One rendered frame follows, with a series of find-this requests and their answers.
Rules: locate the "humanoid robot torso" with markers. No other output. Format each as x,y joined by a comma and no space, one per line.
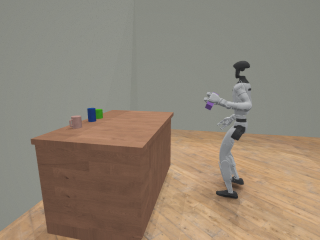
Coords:
241,119

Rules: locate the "sponge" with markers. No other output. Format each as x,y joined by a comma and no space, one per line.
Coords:
209,105

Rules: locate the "left robot upper arm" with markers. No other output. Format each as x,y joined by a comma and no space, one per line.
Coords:
240,90

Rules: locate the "left robot thigh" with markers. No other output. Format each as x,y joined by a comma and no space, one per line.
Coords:
228,142

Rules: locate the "robot left forearm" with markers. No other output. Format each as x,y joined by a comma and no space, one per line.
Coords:
233,105

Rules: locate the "robot right hand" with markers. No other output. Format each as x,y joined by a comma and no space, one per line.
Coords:
227,121

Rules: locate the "robot right forearm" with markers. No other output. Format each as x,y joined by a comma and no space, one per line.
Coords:
233,117

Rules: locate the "table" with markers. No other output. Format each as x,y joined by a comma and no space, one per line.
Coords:
102,181

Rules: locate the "robot left hand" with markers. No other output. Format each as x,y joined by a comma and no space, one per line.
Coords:
213,98

